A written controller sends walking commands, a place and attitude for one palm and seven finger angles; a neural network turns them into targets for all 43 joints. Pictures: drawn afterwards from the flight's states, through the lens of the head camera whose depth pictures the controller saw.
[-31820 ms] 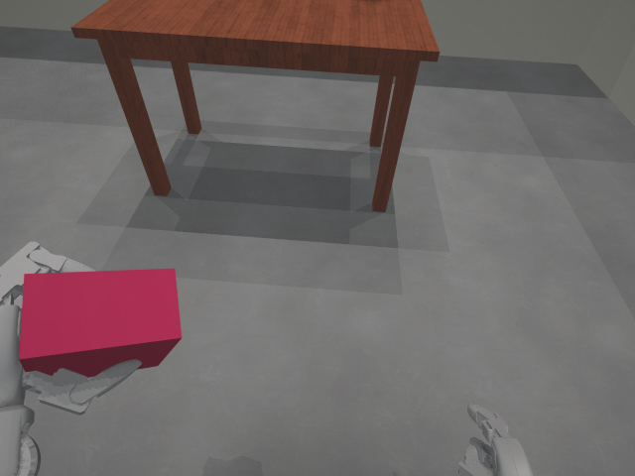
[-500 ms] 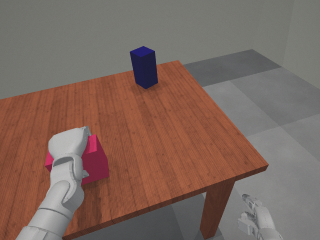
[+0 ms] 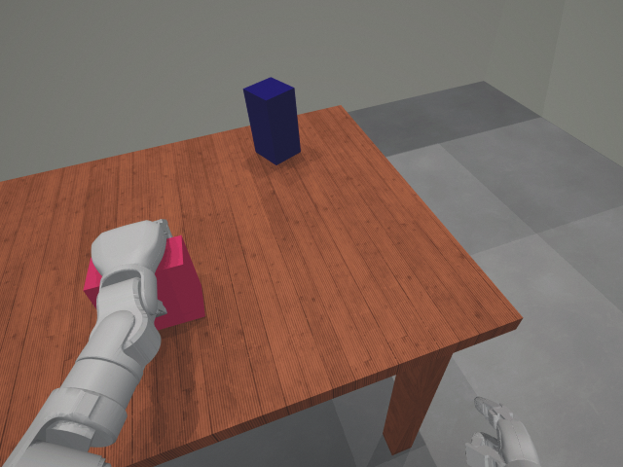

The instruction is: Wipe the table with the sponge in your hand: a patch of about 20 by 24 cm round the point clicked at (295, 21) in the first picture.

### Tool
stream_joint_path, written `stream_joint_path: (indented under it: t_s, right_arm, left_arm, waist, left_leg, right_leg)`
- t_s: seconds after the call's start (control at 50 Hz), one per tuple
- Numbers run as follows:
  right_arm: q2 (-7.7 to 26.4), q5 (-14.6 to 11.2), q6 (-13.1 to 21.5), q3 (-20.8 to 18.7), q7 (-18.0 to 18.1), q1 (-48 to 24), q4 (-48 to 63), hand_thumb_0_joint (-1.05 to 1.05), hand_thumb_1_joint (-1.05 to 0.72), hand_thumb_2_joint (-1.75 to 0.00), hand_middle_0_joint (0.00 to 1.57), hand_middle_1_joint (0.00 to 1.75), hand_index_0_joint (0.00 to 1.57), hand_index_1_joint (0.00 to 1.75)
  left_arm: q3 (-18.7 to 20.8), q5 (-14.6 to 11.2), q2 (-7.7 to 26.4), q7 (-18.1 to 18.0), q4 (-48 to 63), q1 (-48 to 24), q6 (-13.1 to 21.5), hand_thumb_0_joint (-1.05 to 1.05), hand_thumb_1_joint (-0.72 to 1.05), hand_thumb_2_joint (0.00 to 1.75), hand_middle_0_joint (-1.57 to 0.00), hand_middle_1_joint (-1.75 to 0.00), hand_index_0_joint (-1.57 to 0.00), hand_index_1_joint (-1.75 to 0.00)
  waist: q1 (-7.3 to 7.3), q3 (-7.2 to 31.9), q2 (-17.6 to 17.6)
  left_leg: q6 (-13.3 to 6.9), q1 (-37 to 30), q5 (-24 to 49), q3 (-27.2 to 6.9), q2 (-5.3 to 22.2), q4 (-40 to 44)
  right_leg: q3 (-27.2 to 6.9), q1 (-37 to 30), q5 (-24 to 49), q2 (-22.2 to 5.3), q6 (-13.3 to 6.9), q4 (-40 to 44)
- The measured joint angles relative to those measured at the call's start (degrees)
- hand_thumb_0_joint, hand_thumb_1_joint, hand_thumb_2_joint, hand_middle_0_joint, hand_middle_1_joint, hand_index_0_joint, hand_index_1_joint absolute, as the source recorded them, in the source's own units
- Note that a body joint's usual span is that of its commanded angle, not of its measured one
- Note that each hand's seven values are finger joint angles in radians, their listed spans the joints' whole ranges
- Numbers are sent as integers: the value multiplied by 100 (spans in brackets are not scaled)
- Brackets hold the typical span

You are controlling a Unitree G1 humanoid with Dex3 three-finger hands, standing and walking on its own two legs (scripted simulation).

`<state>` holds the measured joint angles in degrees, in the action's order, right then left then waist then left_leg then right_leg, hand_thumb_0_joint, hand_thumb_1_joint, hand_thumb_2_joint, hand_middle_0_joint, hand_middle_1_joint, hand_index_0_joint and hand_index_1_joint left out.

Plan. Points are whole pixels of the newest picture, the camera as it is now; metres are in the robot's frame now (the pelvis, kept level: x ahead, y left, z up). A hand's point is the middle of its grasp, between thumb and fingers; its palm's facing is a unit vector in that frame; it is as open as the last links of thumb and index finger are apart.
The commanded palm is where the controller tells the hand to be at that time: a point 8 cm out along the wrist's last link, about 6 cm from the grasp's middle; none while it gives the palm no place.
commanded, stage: wipe forward along the middle lane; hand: left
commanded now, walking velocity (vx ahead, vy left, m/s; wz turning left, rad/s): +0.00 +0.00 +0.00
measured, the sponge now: (154, 296) +0.33 +0.28 +0.03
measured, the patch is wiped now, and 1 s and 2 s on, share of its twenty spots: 1.00 1.00 1.00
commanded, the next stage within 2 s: slide back across to the first lane in 0.56 s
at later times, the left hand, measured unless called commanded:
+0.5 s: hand (146, 251) +0.38 +0.29 +0.07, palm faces -0.09 -0.04 -1.00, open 10.5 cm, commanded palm +0.36 +0.29 +0.11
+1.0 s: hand (121, 249) +0.38 +0.33 +0.08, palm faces -0.06 -0.04 -1.00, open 10.5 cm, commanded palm +0.35 +0.33 +0.13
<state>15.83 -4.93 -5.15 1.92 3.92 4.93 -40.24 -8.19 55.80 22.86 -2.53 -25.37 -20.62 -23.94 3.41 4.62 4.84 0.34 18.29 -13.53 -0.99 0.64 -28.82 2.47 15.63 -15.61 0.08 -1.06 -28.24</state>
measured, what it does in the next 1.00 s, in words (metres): stands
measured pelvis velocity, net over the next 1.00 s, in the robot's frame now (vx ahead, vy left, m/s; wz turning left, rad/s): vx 0.01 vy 0.02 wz -0.01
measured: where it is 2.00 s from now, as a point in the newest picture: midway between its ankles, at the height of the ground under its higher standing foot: outside the picture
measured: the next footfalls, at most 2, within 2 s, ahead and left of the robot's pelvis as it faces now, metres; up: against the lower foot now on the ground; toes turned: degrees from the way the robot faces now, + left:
none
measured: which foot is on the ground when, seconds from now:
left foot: down 0.00-1.00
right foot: down 0.00-1.00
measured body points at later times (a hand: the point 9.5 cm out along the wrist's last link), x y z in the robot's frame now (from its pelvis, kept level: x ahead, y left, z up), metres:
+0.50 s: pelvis +0.00 +0.01 +0.00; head +0.02 -0.02 +0.45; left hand +0.38 +0.29 +0.13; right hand +0.16 -0.24 -0.12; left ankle +0.01 +0.13 -0.74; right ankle -0.01 -0.11 -0.74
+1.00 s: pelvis +0.01 +0.02 +0.00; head +0.03 +0.00 +0.45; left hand +0.38 +0.33 +0.13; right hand +0.16 -0.24 -0.12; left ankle +0.01 +0.13 -0.74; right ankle -0.01 -0.11 -0.74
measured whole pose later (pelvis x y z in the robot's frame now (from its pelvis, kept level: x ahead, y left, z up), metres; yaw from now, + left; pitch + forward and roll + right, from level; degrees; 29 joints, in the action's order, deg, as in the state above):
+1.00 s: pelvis +0.01 +0.02 +0.00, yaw -1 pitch +5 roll -1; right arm 16.8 -5.0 -6.6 -0.2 3.0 9.4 -40.6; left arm -1.1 56.2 28.6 -4.0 -36.4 -26.6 -17.2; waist 0.9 4.4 3.6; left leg -1.1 19.2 -13.9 -0.1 0.0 -27.8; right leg 1.5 15.8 -14.6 -0.6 0.2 -25.1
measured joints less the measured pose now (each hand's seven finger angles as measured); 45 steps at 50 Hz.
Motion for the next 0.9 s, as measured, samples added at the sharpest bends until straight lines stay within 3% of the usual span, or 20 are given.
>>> stream_joint_path:
  t_s: [0.22,0.6,0.78,0.9]
  right_arm:
    - [89,-8,-77,-89,-12,172,-17,1,-91,-90,20,30,20,30]
    - [-1,6,-90,-129,-18,435,-132,1,-91,-90,20,30,20,30]
    - [58,27,-183,-223,-79,609,-159,1,-91,-90,20,30,20,30]
    - [97,2,-190,-245,-103,594,-96,1,-91,-90,20,30,20,30]
  left_arm:
    - [122,21,87,-63,-344,-232,222,0,-52,104,-67,-131,-70,-130]
    - [321,165,311,-171,-1837,-1352,696,1,-53,104,-67,-131,-70,-130]
    - [620,130,406,-289,-1773,-1142,875,1,-53,104,-67,-131,-70,-130]
    - [732,22,455,-291,-1283,-696,766,0,-53,104,-67,-131,-70,-130]
  waist:
    - [-71,6,-45]
    - [-258,68,-109]
    - [-322,112,-86]
    - [-316,63,-94]
  left_leg:
    - [-26,80,-10,9,-6,-16]
    - [-60,442,14,16,-17,-59]
    - [-98,405,-39,102,-4,-36]
    - [-128,192,-57,134,-33,46]
  right_leg:
    - [-10,53,25,-5,25,44]
    - [-19,384,89,-14,58,73]
    - [-106,349,105,-4,94,160]
    - [-138,142,94,-33,124,243]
